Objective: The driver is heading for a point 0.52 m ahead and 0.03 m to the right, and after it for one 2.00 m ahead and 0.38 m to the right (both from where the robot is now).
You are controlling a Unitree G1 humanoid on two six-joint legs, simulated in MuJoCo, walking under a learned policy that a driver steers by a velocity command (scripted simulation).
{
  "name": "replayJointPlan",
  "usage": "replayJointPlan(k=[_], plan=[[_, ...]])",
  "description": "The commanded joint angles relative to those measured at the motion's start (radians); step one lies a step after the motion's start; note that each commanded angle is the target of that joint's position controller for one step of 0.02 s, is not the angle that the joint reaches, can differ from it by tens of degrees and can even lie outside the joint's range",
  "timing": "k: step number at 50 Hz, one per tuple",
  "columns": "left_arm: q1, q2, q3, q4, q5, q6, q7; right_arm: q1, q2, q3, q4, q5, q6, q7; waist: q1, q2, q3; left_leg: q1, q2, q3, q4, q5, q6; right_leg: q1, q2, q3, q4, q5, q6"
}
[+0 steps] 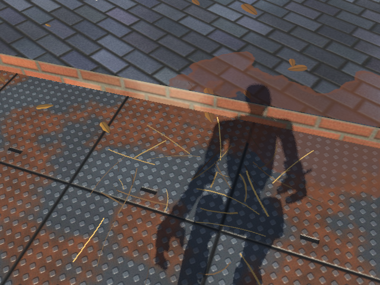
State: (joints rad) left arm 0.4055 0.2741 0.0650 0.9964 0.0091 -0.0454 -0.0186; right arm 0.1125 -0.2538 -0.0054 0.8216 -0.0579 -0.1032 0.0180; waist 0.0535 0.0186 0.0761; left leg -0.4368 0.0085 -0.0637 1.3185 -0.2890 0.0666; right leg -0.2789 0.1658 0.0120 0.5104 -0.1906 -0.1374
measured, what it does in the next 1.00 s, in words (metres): walks ahead: left foot, then right foot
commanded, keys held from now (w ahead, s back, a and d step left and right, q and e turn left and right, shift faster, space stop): w+e+shift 0.34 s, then w+shift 0.22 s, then w+q+shift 0.44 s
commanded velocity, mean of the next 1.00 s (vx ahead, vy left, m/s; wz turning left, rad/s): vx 1.00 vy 0.00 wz -0.24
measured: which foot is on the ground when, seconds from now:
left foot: up 0.00-0.26, down 0.28-0.72, up 0.74-1.00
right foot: down 0.00-0.30, up 0.32-0.70, down 0.72-1.00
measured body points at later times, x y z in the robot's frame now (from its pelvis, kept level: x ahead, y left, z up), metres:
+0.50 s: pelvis +0.49 +0.00 +0.01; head +0.51 -0.01 +0.46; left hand +0.76 +0.21 -0.08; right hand +0.38 -0.28 -0.11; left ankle +0.49 +0.13 -0.73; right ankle +0.44 -0.09 -0.63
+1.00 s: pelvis +0.92 -0.18 +0.01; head +0.94 -0.18 +0.45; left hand +0.97 +0.10 -0.13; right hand +1.00 -0.48 -0.10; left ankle +1.10 -0.11 -0.65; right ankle +0.78 -0.23 -0.73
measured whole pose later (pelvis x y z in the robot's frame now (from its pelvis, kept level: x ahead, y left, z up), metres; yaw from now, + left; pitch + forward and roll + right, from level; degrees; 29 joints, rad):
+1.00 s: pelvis +0.92 -0.18 +0.01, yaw -13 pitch +0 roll -2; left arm 0.42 0.31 0.05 0.95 0.02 -0.12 0.00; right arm 0.15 -0.30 -0.05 0.81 -0.02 -0.02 0.05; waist 0.02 0.03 0.03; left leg -0.79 0.11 0.06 1.02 -0.03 0.09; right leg 0.09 0.04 -0.23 0.23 -0.33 -0.02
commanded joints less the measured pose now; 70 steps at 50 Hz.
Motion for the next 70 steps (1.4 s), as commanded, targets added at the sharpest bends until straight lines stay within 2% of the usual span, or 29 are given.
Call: replayJointPlan(k=[1,4,10,12,14,15,16,17,19,22,31,33,35,36,37,38,40,46,50,53,55,56,57,58,59,62,65,68,70], plan=[[-0.007,0.129,0.021,-0.051,-0.014,-0.041,0.009,-0.009,-0.083,0.002,-0.098,-0.013,0.022,-0.001,-0.088,0.002,0.016,-0.143,0.078,0.001,-0.185,-0.021,-0.056,-0.027,-0.225,0.429,-0.343,-0.118,-0.176],[0.019,0.153,0.038,-0.074,-0.008,-0.054,0.005,-0.21,-0.078,0.021,-0.191,0.01,0.018,0.011,-0.025,-0.014,0.08,-0.108,0.072,0.062,-0.505,0.2,-0.117,-0.108,-0.192,0.388,-0.432,0.002,-0.165],[0.084,0.169,0.058,-0.077,-0.021,-0.046,0.007,-0.287,-0.096,0.017,-0.256,0.035,0.007,0.009,0.046,-0.07,-0.009,0.0,0.01,0.055,-0.819,0.409,-0.093,0.164,-0.209,0.387,-0.315,0.423,-0.065],[0.056,0.212,0.068,-0.09,-0.016,-0.044,0.017,-0.159,-0.149,-0.007,-0.224,0.036,0.003,-0.007,-0.017,-0.071,-0.107,0.197,-0.038,0.052,-0.856,0.301,-0.072,0.214,-0.201,0.385,-0.131,0.69,-0.018],[-0.039,0.253,0.077,-0.121,-0.002,-0.052,0.008,0.215,-0.242,-0.052,-0.133,0.038,-0.003,-0.044,-0.22,-0.06,-0.304,0.596,0.034,0.003,-0.801,0.123,-0.043,0.081,-0.149,0.357,0.309,0.667,0.011],[-0.053,0.103,0.039,-0.157,0.006,-0.063,0.009,0.429,-0.305,-0.076,-0.099,0.005,-0.004,-0.066,-0.266,0.102,-0.443,0.822,0.276,-0.227,-0.79,-0.232,-0.025,-0.086,-0.096,0.281,0.65,0.117,-0.008],[0.1,0.016,0.005,-0.227,-0.061,-0.056,0.008,0.309,-0.378,-0.094,-0.111,-0.02,0.004,-0.052,-0.106,0.475,-0.555,0.949,0.517,-0.845,-1.039,-0.473,0.095,-0.378,-0.025,0.157,0.898,-0.313,0.026],[0.014,0.109,0.007,-0.187,-0.027,-0.032,0.025,0.195,-0.249,-0.087,-0.142,-0.011,0.011,-0.042,-0.118,0.234,-0.383,0.802,0.445,-0.781,-1.082,-0.614,0.095,-0.486,-0.134,0.125,0.933,-0.19,0.007],[-0.13,0.127,0.014,-0.197,0.01,-0.02,0.0,0.157,-0.122,-0.057,-0.108,-0.008,0.011,-0.031,-0.123,0.002,-0.167,0.549,0.33,-0.417,-1.068,-0.193,0.08,-0.452,-0.194,0.091,0.838,-0.066,0.021],[-0.21,0.04,-0.012,-0.26,0.032,0.004,-0.034,0.269,-0.068,-0.038,0.006,0.012,-0.017,-0.023,-0.081,0.063,-0.09,0.446,0.249,-0.207,-1.086,0.12,0.061,-0.464,-0.226,0.098,0.787,-0.087,0.025],[-0.516,0.051,-0.076,-0.402,0.036,-0.015,-0.073,0.343,-0.177,-0.044,0.108,0.055,-0.041,-0.003,-0.039,0.012,0.061,0.272,0.193,0.113,-1.343,0.697,0.072,-0.158,-0.171,-0.107,0.146,0.231,0.017],[-0.415,0.105,-0.058,-0.367,0.046,-0.023,-0.046,0.365,-0.253,-0.056,0.124,0.052,-0.032,-0.009,0.025,0.066,-0.047,0.388,0.212,0.123,-1.111,1.17,0.066,-0.001,-0.106,-0.117,0.123,0.117,-0.001],[-0.049,0.195,-0.015,-0.251,0.056,-0.026,-0.007,0.328,-0.274,-0.059,0.12,0.05,-0.01,-0.021,0.21,0.085,-0.234,0.255,0.179,0.117,-0.599,1.061,0.043,0.419,-0.144,-0.025,0.051,0.042,-0.022],[0.066,0.286,0.012,-0.22,0.074,-0.03,0.017,0.362,-0.156,-0.036,0.091,0.041,-0.007,-0.014,0.183,-0.059,-0.354,0.045,0.078,0.111,-0.221,0.364,0.048,0.637,-0.39,0.225,0.049,-0.219,-0.021],[0.049,0.322,0.022,-0.242,0.08,-0.031,0.02,0.487,-0.043,-0.017,0.057,0.088,-0.006,-0.014,0.072,-0.243,-0.539,-0.219,-0.016,0.026,0.138,-0.18,0.038,0.806,-0.659,0.722,-0.096,-0.347,-0.09],[-0.01,0.257,0.023,-0.24,0.046,-0.024,0.017,0.36,-0.157,-0.045,0.043,0.08,0.001,-0.022,0.094,-0.096,-0.43,-0.307,0.029,-0.006,0.155,-0.064,0.054,0.665,-0.603,0.682,-0.191,-0.392,-0.083],[-0.133,0.13,-0.004,-0.215,0.04,-0.046,0.012,0.282,-0.108,-0.039,0.044,0.071,0.013,-0.007,0.01,-0.047,-0.123,-0.295,0.102,0.005,0.026,0.044,0.041,0.337,-0.507,0.383,-0.266,-0.17,-0.054],[-0.149,0.048,-0.019,-0.149,0.001,-0.099,0.007,0.142,-0.021,-0.037,-0.014,0.033,0.086,0.029,-0.096,-0.082,0.03,-0.295,0.157,0.05,-0.114,0.161,0.003,0.119,-0.4,-0.069,-0.409,0.196,0.029],[-0.163,0.073,-0.02,-0.142,0.005,-0.108,0.019,0.01,-0.003,-0.014,-0.088,0.046,0.082,0.045,-0.116,-0.091,0.019,-0.14,0.087,0.183,-0.401,0.366,0.051,0.113,-0.32,-0.294,-0.403,0.527,0.075],[-0.059,0.101,-0.025,-0.155,0.017,-0.069,0.051,0.041,-0.077,-0.032,-0.068,0.027,0.089,0.019,-0.116,-0.012,-0.089,-0.118,-0.086,0.362,-0.311,0.164,0.121,0.411,-0.339,-0.296,-0.088,1.505,0.123],[-0.093,0.218,0.0,-0.169,0.036,-0.028,0.072,0.212,-0.108,-0.05,-0.05,0.013,0.079,0.03,-0.228,-0.071,-0.218,0.218,-0.111,0.283,-0.634,0.15,0.145,0.358,-0.405,-0.243,0.304,1.503,0.125],[-0.16,0.265,0.019,-0.193,0.012,-0.008,0.055,0.406,-0.149,-0.081,0.007,0.022,0.064,0.024,-0.319,-0.065,-0.259,0.462,-0.102,0.226,-0.928,0.287,0.18,0.243,-0.354,-0.233,0.671,1.234,0.117],[-0.265,0.178,0.004,-0.215,0.015,-0.017,0.028,0.415,-0.201,-0.107,0.044,0.046,0.068,0.008,-0.313,0.152,-0.127,0.702,-0.001,0.082,-1.004,0.435,0.214,-0.225,-0.164,-0.203,1.052,-0.04,0.128],[-0.199,0.04,-0.044,-0.332,0.032,-0.053,0.036,0.418,-0.37,-0.13,0.045,0.005,0.072,0.006,-0.151,0.199,-0.183,0.981,0.184,-0.214,-0.664,1.127,0.286,-0.645,-0.175,-0.068,1.322,-0.308,0.152],[-0.291,0.06,-0.054,-0.39,0.018,-0.072,0.035,0.494,-0.371,-0.146,0.027,0.006,0.082,-0.013,-0.241,0.038,-0.374,1.147,0.256,-0.402,-0.778,0.722,0.408,-0.828,-0.181,0.039,1.393,-0.268,0.153],[-0.391,-0.007,-0.089,-0.439,0.037,-0.06,0.017,0.453,-0.187,-0.087,0.069,0.0,0.072,-0.041,-0.123,-0.05,-0.06,0.753,0.27,-0.377,-1.001,0.265,0.281,-1.084,-0.231,-0.012,1.558,-0.346,0.087],[-0.548,-0.1,-0.133,-0.585,-0.001,0.008,0.036,0.295,-0.104,-0.037,0.09,0.021,0.004,-0.006,0.011,0.024,0.154,0.104,0.222,-0.104,-1.29,-0.004,0.148,-0.985,-0.283,-0.033,1.474,-0.512,0.041],[-0.366,-0.065,-0.131,-0.541,-0.02,0.03,0.028,0.135,-0.127,-0.026,0.07,0.058,-0.021,-0.017,0.139,-0.015,0.114,-0.192,0.088,0.233,-1.427,0.66,0.108,-0.365,-0.265,-0.144,0.971,-0.224,0.024],[-0.034,0.028,-0.074,-0.401,-0.014,0.028,0.013,0.144,-0.338,-0.084,0.002,0.108,-0.052,-0.009,0.204,-0.012,-0.275,-0.005,0.116,0.211,-1.134,1.419,0.142,0.169,-0.122,-0.165,0.784,-0.006,0.032]])
Keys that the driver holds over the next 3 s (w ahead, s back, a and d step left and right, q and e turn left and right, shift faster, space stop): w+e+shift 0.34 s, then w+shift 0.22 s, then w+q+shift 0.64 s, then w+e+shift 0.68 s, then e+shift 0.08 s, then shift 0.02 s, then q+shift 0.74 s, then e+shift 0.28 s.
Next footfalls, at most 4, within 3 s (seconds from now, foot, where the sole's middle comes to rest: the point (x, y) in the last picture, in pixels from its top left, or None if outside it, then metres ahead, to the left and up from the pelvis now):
0.28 left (173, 271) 0.52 0.12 -0.77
0.72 right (272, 203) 0.81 -0.25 -0.77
1.12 left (246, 140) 1.14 -0.16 -0.77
1.46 right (277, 60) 1.57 -0.32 -0.65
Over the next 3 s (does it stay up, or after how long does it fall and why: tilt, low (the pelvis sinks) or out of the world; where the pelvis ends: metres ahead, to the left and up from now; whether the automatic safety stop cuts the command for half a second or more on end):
stays up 2.17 -0.43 0.13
